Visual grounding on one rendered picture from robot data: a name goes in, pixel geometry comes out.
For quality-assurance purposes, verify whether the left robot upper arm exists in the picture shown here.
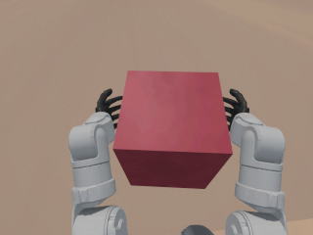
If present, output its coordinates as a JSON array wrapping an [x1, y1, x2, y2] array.
[[71, 205, 128, 235]]

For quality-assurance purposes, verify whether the robot right hand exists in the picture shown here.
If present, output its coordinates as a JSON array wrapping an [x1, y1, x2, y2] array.
[[222, 88, 249, 131]]

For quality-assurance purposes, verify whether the right robot forearm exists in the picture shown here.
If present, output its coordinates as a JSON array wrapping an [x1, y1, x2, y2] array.
[[230, 113, 289, 235]]

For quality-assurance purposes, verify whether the robot right thigh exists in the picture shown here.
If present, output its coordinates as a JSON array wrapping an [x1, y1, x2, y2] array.
[[181, 224, 214, 235]]

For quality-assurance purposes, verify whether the left robot forearm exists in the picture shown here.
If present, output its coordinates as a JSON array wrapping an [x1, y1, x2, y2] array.
[[68, 112, 116, 235]]

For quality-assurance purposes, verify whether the robot left hand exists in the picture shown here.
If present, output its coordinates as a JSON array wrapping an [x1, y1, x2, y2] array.
[[95, 88, 123, 129]]

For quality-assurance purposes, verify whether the carton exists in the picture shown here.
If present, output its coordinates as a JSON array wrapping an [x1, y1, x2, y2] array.
[[112, 70, 233, 189]]

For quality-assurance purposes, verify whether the right robot upper arm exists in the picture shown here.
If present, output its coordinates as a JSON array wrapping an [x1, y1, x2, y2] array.
[[225, 210, 287, 235]]

